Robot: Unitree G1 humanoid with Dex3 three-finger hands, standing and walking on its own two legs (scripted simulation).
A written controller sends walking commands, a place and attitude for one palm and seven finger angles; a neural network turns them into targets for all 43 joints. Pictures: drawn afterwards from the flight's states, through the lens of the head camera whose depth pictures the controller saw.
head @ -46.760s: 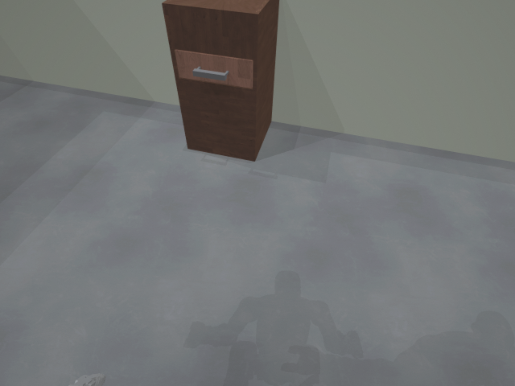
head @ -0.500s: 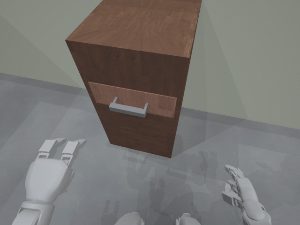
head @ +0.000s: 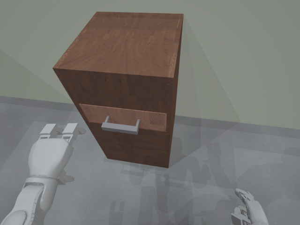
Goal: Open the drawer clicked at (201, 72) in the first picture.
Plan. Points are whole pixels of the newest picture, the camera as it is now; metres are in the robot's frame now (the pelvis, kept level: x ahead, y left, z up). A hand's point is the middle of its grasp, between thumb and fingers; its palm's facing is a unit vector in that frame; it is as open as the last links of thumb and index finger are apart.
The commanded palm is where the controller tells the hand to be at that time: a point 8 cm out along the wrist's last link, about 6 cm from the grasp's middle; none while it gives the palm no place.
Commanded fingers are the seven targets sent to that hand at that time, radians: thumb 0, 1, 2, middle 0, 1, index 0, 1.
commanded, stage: raise the hand with hooked fingers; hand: left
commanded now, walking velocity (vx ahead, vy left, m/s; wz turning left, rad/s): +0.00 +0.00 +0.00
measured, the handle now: (121, 124) +0.53 +0.21 -0.20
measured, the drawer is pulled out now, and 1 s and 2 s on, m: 0.00 0.00 0.00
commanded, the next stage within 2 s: move the hooked fingers above the handle in 0.78 s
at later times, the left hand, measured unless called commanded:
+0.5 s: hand (58, 131) +0.30 +0.26 +0.10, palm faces +0.03 -0.06 -1.00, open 13.8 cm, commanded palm +0.27 +0.26 +0.15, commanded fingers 0.00 -0.50 0.30 -0.30 -1.20 -0.30 -1.20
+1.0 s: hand (65, 144) +0.28 +0.25 +0.08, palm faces -0.02 -0.07 -1.00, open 13.8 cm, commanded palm +0.27 +0.25 +0.13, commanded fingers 0.00 -0.50 0.30 -0.30 -1.20 -0.30 -1.20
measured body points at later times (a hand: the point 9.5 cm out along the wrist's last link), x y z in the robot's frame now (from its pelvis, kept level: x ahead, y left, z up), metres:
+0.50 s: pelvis -0.01 +0.02 +0.02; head +0.01 -0.01 +0.47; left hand +0.29 +0.26 +0.16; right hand +0.18 -0.20 -0.09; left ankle -0.06 +0.12 -0.71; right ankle +0.00 -0.10 -0.71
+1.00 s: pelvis -0.03 +0.01 +0.02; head -0.01 -0.01 +0.47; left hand +0.27 +0.25 +0.13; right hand +0.15 -0.21 -0.10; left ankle -0.06 +0.12 -0.71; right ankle +0.00 -0.10 -0.71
